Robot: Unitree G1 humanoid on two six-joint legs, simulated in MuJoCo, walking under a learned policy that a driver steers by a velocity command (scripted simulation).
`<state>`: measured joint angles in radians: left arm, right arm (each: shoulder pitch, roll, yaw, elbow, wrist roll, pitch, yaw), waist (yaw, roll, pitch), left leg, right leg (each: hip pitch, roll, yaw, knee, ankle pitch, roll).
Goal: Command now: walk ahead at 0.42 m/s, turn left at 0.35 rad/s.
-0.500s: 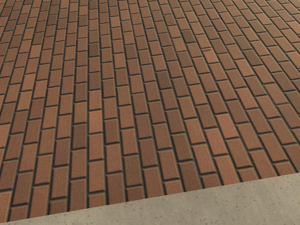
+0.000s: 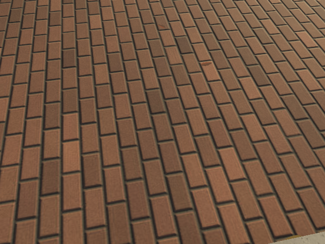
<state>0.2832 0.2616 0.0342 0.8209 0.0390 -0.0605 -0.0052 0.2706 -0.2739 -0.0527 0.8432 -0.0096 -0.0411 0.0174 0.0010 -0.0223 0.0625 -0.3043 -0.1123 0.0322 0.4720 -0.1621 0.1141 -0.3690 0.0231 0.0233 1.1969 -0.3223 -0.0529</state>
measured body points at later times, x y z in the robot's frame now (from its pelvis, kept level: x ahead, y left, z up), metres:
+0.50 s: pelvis +0.16 -0.03 +0.00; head +0.20 -0.05 +0.45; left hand +0.23 +0.26 -0.09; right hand +0.34 -0.29 -0.13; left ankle +0.07 +0.06 -0.64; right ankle +0.25 -0.09 -0.73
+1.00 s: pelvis +0.14 -0.01 +0.01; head +0.13 +0.01 +0.46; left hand +0.09 +0.25 -0.13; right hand +0.37 -0.17 -0.09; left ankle +0.09 +0.06 -0.73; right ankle +0.20 -0.13 -0.70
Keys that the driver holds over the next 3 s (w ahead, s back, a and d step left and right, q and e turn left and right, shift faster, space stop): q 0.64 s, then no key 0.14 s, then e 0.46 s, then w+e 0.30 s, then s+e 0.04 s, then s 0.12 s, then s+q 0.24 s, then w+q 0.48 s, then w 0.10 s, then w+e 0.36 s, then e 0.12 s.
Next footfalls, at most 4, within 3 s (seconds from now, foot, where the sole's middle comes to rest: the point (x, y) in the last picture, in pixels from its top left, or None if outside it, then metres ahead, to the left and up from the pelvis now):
0.36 right None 0.29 -0.08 -0.77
0.82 left None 0.13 0.08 -0.77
1.22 right None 0.16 -0.11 -0.77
1.70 left None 0.27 0.09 -0.77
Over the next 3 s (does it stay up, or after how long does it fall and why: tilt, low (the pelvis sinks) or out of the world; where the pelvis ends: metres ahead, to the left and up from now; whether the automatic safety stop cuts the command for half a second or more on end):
stays up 0.45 0.18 -0.02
